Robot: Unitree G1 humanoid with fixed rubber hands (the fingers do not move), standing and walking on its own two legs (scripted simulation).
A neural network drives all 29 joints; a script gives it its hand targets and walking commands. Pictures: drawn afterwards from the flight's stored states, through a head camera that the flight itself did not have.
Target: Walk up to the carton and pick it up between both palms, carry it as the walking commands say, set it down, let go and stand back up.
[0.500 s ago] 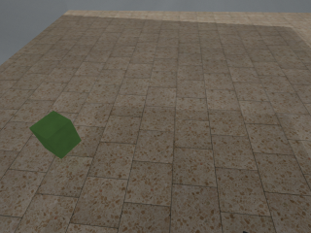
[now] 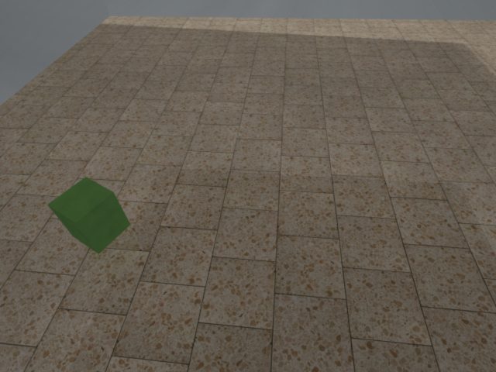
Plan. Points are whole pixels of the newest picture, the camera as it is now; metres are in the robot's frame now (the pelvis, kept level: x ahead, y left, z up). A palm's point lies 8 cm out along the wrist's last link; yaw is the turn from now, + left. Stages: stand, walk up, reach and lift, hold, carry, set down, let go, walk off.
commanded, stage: walk up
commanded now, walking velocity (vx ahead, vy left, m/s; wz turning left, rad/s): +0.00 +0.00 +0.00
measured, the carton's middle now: (92, 215) +0.96 +0.77 -0.65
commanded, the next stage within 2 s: none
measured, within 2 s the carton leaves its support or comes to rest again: neither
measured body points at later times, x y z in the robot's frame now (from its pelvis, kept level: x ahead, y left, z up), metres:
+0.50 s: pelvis +0.04 +0.09 -0.03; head +0.05 +0.11 +0.42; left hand +0.04 +0.45 -0.10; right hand +0.31 -0.17 -0.06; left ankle +0.08 +0.23 -0.73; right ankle +0.02 -0.09 -0.68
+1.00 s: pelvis +0.19 +0.16 +0.00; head +0.20 +0.16 +0.45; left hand +0.03 +0.47 -0.07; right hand +0.52 +0.03 -0.05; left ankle +0.22 +0.35 -0.69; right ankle +0.27 +0.04 -0.73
